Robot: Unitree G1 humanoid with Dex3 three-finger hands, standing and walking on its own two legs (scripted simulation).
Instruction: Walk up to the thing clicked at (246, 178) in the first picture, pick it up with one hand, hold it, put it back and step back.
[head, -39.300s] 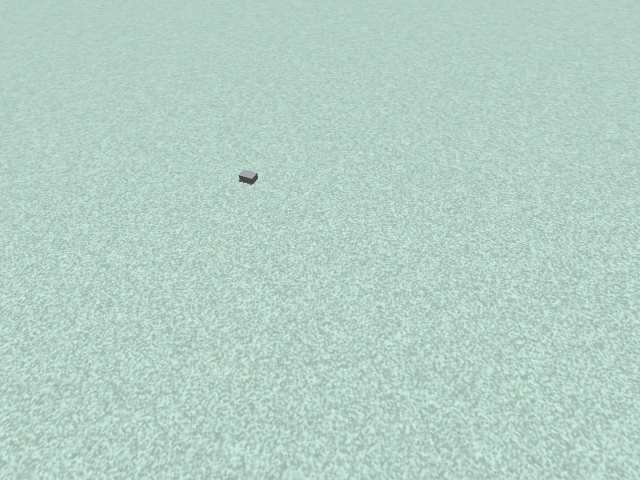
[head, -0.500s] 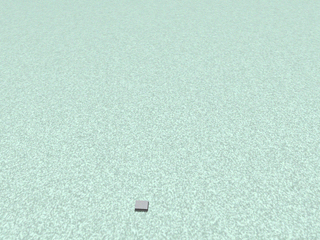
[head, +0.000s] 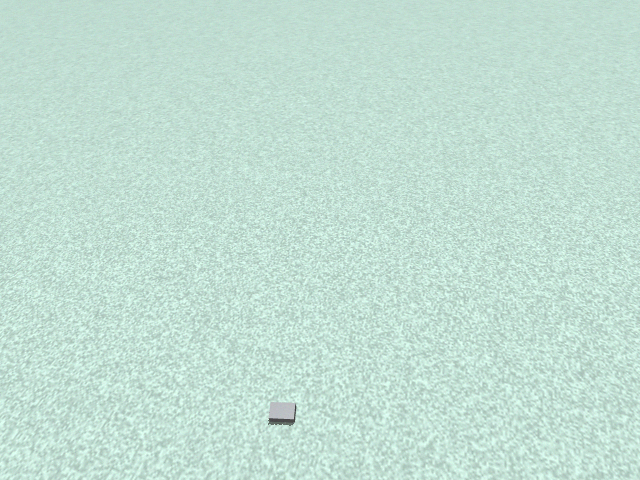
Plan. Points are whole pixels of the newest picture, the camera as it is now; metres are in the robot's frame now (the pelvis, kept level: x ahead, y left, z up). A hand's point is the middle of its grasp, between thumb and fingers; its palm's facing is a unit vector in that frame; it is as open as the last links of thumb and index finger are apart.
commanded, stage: stand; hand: left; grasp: from above
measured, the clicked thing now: (282, 412) +0.46 +0.19 -0.76
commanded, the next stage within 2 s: step back in 1.44 s
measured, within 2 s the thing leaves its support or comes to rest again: neither
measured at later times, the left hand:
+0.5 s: hand out of the picture +0.08 +0.24 -0.16, palm faces +0.02 -0.94 -0.33, open 7.4 cm
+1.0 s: hand out of the picture +0.08 +0.24 -0.16, palm faces +0.01 -0.94 -0.33, open 7.4 cm
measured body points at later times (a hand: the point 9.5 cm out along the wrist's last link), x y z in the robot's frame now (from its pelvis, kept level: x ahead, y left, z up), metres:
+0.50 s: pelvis +0.01 +0.00 +0.00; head +0.02 -0.01 +0.45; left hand +0.08 +0.29 -0.13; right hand +0.08 -0.29 -0.14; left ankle +0.02 +0.12 -0.75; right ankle +0.01 -0.13 -0.75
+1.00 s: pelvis +0.01 -0.01 +0.00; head +0.02 -0.01 +0.45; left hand +0.08 +0.29 -0.13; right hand +0.08 -0.30 -0.14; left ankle +0.02 +0.12 -0.75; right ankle +0.01 -0.13 -0.75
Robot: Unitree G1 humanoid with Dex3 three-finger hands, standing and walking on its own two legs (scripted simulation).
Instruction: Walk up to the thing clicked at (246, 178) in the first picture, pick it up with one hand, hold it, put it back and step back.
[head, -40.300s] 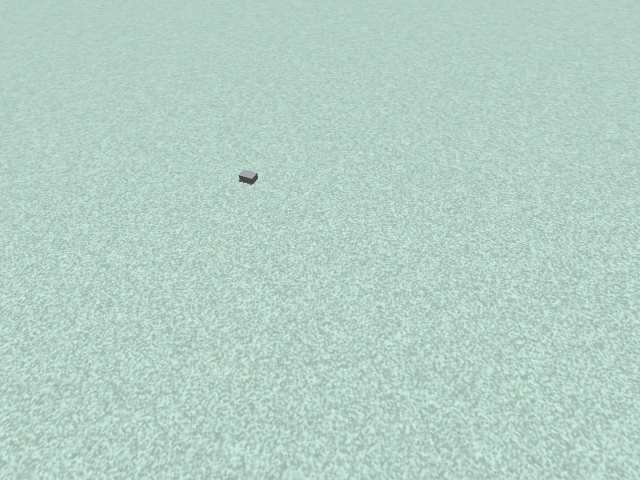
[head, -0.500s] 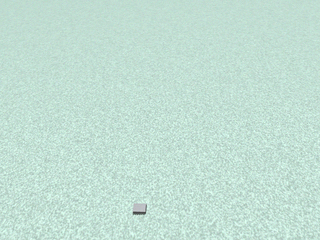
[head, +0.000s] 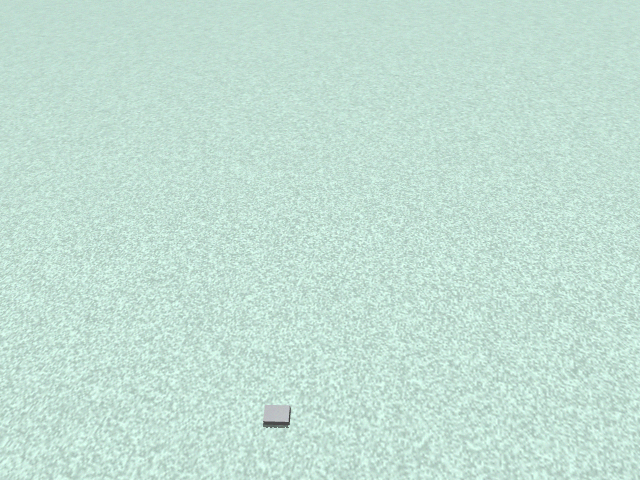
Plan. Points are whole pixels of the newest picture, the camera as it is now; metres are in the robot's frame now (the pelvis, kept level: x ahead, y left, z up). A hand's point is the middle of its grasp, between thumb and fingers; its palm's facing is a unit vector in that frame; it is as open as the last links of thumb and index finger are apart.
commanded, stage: stand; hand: left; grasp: from above
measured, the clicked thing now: (277, 415) +0.44 +0.20 -0.77
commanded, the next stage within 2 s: step back in 0.44 s
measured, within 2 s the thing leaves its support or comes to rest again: neither
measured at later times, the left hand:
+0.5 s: hand out of the picture +0.08 +0.25 -0.16, palm faces +0.02 -0.94 -0.34, open 7.4 cm
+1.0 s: hand out of the picture +0.04 +0.30 -0.18, palm faces -0.10 -0.93 -0.35, open 7.4 cm
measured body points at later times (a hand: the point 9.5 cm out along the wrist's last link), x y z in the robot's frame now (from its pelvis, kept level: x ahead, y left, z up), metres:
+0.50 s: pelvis +0.00 +0.00 +0.00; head +0.02 +0.00 +0.45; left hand +0.08 +0.30 -0.13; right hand +0.08 -0.30 -0.14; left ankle +0.01 +0.13 -0.75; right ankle +0.00 -0.12 -0.75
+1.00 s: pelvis -0.09 +0.05 -0.02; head -0.01 +0.07 +0.42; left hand +0.04 +0.35 -0.16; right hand -0.02 -0.27 -0.13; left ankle -0.03 +0.13 -0.75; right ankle -0.14 -0.10 -0.67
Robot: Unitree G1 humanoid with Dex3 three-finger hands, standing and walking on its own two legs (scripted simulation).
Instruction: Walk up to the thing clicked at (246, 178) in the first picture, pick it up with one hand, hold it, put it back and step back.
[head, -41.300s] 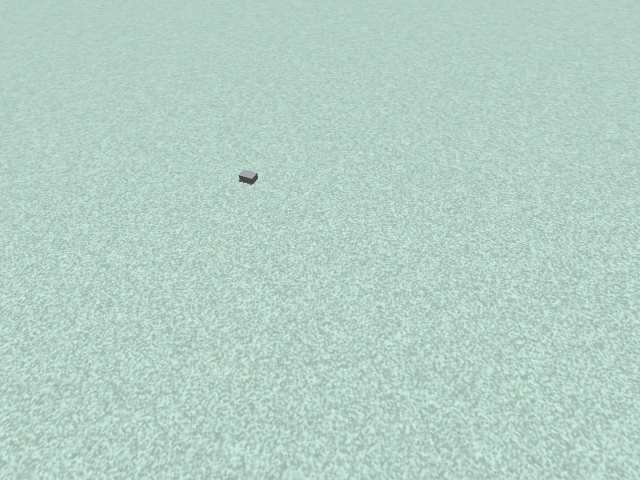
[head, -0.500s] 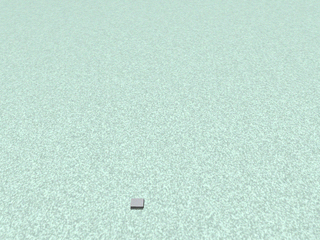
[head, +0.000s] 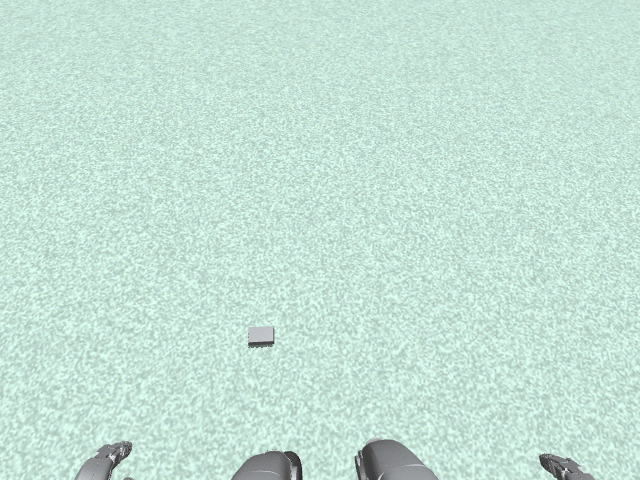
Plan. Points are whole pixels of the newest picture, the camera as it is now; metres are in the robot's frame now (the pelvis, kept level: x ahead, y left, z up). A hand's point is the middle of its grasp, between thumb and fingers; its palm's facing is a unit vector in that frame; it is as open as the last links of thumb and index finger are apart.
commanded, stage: step back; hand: left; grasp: from above
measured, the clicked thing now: (261, 335) +0.52 +0.19 -0.75
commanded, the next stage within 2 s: none
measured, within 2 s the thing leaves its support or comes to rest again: neither
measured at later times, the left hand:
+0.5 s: hand out of the picture -0.02 +0.24 -0.14, palm faces +0.01 -0.91 -0.42, open 7.4 cm
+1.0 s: hand out of the picture -0.23 +0.22 -0.16, palm faces -0.05 -0.91 -0.41, open 7.4 cm
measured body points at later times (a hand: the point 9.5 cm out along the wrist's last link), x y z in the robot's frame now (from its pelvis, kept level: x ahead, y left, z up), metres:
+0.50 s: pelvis -0.14 -0.02 -0.01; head -0.07 -0.04 +0.44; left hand -0.02 +0.29 -0.11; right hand -0.06 -0.35 -0.13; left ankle -0.18 +0.10 -0.70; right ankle -0.08 -0.14 -0.73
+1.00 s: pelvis -0.32 -0.06 -0.02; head -0.25 -0.07 +0.42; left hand -0.23 +0.26 -0.13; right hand -0.17 -0.37 -0.13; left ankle -0.18 +0.09 -0.73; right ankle -0.34 -0.17 -0.74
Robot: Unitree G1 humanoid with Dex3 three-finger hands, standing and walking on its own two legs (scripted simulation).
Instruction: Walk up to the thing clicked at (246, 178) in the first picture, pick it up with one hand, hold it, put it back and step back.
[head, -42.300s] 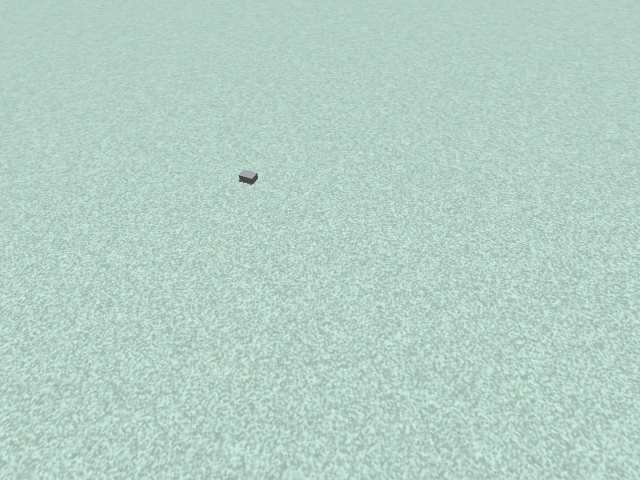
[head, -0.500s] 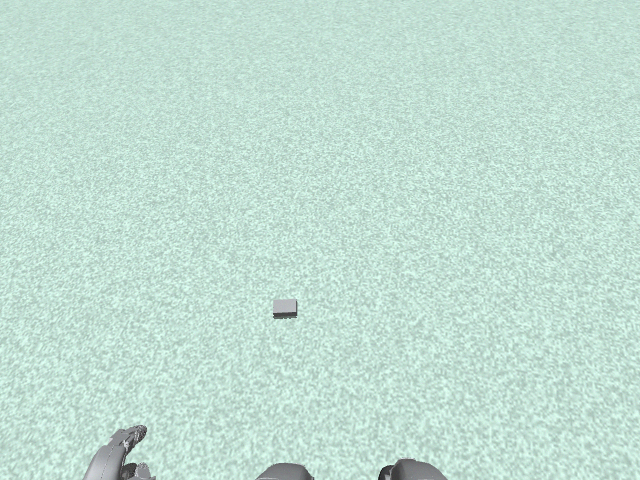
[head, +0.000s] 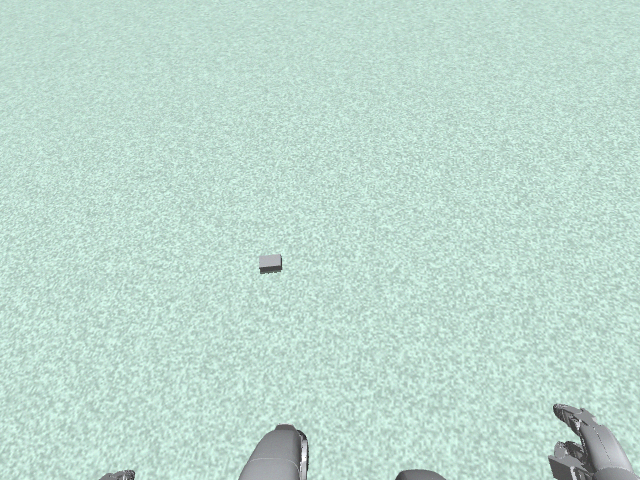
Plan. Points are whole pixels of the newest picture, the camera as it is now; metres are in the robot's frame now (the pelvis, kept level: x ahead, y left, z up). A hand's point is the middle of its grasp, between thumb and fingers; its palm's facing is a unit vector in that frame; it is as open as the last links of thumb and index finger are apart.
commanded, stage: step back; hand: left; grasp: from above
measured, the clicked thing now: (270, 262) +0.82 +0.28 -0.73
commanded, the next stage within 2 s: stand in 1.64 s
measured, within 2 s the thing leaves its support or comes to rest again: neither
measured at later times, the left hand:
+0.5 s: hand out of the picture -0.07 +0.25 -0.13, palm faces +0.10 -0.92 -0.37, open 7.4 cm
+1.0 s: hand out of the picture -0.25 +0.25 -0.12, palm faces +0.11 -0.90 -0.43, open 7.4 cm
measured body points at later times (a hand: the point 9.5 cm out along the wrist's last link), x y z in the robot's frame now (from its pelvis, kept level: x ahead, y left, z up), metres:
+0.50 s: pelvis -0.17 -0.02 +0.01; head -0.13 -0.01 +0.46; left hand -0.08 +0.29 -0.11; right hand -0.07 -0.32 -0.11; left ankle -0.17 +0.09 -0.71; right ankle -0.09 -0.13 -0.66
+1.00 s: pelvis -0.25 -0.03 +0.02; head -0.23 -0.05 +0.47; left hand -0.26 +0.29 -0.09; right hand -0.15 -0.34 -0.12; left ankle -0.23 +0.11 -0.70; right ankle -0.27 -0.17 -0.71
